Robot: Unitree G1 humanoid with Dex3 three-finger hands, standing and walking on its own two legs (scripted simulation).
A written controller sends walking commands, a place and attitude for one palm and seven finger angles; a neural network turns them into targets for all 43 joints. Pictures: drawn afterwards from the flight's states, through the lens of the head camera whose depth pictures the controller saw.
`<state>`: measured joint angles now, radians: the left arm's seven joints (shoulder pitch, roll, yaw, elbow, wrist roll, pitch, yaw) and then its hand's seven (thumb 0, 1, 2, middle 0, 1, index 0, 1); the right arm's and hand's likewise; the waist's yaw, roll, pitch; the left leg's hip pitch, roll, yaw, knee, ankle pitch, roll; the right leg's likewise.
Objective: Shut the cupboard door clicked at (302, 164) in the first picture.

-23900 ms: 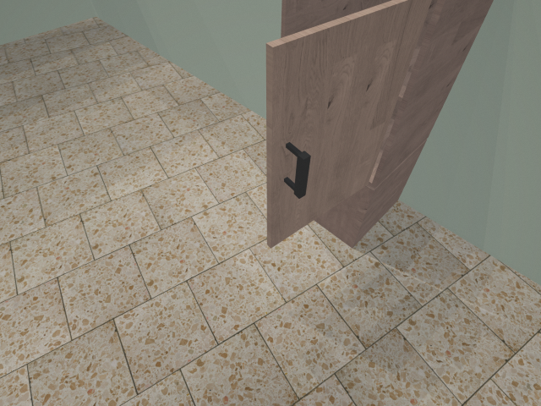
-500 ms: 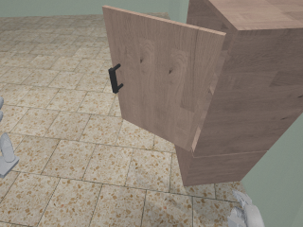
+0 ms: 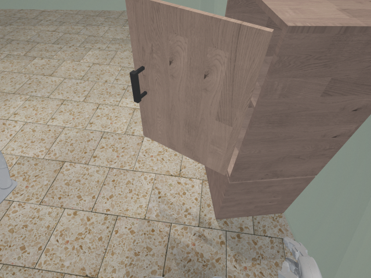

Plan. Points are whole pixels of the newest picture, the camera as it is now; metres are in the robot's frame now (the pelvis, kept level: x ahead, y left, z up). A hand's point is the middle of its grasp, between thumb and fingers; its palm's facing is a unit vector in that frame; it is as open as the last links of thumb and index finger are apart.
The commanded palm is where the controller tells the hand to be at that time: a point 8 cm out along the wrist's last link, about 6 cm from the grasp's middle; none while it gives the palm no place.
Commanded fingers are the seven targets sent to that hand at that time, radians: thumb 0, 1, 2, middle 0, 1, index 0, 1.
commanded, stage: step back with the hand held close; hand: left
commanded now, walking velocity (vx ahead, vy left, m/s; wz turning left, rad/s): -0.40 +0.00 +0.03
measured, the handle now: (139, 84) +0.73 +0.20 +0.00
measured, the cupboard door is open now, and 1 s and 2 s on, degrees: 53 53 53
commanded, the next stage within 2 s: stop stepping back and stand still in 0.92 s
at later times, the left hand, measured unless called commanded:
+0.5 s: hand out of the picture +0.17 +0.28 +0.20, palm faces +0.50 -0.76 -0.41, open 7.4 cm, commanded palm +0.11 +0.30 +0.20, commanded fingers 0.00 0.90 0.90 -0.20 -0.30 -0.20 -0.30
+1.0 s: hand out of the picture +0.06 +0.25 +0.19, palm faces +0.49 -0.79 -0.38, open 7.4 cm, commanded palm -0.01 +0.28 +0.20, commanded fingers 0.00 0.90 0.90 -0.20 -0.30 -0.20 -0.30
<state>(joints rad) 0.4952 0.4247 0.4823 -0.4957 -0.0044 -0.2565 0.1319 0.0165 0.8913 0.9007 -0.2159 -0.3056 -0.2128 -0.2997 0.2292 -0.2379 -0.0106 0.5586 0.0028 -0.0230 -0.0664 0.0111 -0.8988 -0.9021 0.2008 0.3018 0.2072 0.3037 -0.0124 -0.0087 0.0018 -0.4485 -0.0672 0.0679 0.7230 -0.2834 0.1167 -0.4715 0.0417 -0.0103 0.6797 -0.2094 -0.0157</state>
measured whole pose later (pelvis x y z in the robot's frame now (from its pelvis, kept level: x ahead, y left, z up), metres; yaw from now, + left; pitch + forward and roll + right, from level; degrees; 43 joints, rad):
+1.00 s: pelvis -0.13 -0.03 +0.02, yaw +3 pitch +3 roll -3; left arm 0.48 0.41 0.38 -0.46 -0.03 -0.18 0.17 0.02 0.89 0.90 -0.21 -0.31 -0.21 -0.30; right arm 0.24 -0.28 -0.03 0.63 0.01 0.00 -0.10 0.01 -0.90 -0.90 0.20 0.30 0.20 0.30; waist -0.01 0.00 -0.09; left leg -0.39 0.02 -0.04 0.55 -0.22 0.00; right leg -0.31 0.04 -0.03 0.51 -0.25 -0.01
